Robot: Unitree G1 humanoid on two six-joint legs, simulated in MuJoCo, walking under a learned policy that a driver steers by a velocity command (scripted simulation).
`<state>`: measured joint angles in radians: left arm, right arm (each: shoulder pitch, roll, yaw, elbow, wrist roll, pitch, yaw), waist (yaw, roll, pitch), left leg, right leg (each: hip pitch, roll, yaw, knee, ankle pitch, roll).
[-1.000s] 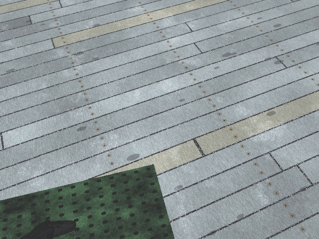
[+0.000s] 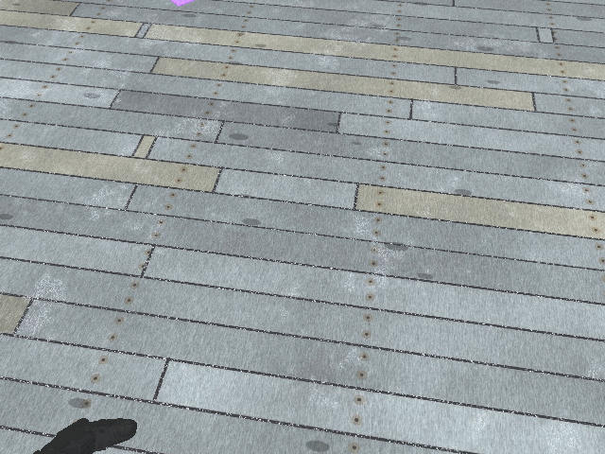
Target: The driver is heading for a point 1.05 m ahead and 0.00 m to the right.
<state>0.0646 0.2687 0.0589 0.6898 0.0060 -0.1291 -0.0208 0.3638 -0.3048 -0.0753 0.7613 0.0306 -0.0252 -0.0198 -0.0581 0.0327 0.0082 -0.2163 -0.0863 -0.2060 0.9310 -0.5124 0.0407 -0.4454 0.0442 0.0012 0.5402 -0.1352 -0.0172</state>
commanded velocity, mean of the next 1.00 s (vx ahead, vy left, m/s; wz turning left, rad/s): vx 0.37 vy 0.00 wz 0.18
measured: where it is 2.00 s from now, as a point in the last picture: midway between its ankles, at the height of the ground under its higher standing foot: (276, 396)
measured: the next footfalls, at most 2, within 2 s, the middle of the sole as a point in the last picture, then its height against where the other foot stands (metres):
left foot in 0.44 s outside the picture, level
right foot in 0.88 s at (304, 391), level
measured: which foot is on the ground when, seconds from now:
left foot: up 0.00-0.42, down 0.44-0.90, up 0.92-1.00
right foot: down 0.00-0.44, up 0.46-0.86, down 0.88-1.00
